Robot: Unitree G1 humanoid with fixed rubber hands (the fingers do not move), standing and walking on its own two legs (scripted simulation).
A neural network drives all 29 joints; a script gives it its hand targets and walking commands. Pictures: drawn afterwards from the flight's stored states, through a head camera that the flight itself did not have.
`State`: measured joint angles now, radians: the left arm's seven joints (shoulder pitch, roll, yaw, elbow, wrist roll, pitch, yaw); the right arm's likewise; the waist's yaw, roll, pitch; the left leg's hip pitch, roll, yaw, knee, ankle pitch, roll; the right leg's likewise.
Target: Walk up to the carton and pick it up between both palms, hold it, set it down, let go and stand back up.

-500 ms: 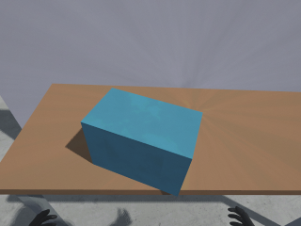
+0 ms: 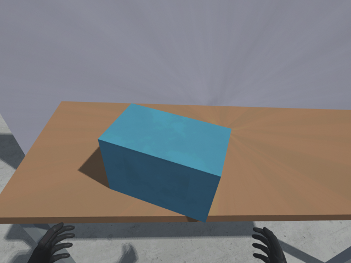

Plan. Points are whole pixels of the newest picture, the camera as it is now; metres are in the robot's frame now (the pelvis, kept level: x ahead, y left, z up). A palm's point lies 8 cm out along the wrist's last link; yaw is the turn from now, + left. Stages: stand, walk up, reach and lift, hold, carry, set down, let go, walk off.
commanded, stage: reach and lift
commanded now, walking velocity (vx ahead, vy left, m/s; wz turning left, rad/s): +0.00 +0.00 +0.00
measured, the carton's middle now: (166, 160) +0.41 +0.03 +0.03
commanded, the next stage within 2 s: none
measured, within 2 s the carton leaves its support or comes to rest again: neither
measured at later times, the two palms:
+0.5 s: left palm (36, 233) +0.21 +0.29 +0.02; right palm (274, 253) +0.18 -0.20 +0.02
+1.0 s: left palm (48, 204) +0.25 +0.28 +0.05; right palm (269, 230) +0.21 -0.19 +0.04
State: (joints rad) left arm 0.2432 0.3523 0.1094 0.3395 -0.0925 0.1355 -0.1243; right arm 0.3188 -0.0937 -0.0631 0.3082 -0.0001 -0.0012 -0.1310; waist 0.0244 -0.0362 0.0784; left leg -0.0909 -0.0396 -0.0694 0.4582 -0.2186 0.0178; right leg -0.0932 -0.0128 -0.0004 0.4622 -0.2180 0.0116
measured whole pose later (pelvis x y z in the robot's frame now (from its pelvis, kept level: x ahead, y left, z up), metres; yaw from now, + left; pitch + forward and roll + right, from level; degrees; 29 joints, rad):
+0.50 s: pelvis +0.01 +0.00 +0.00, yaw +0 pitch -7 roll +0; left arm 0.27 0.49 0.08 0.11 -0.27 0.09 -0.16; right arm 0.45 -0.09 0.01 -0.12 0.07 0.17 -0.24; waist 0.02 -0.04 0.10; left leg -0.10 -0.03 -0.06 0.45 -0.23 0.01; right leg -0.09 -0.01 0.00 0.44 -0.22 0.01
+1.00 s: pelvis +0.04 +0.01 +0.00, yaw +0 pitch -4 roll +0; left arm 0.25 0.51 0.06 0.01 -0.32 0.07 -0.15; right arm 0.46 -0.09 0.02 -0.25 0.10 0.25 -0.26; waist 0.02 -0.04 0.07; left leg -0.11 -0.03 -0.06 0.44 -0.26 0.01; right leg -0.09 -0.01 0.00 0.42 -0.25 0.01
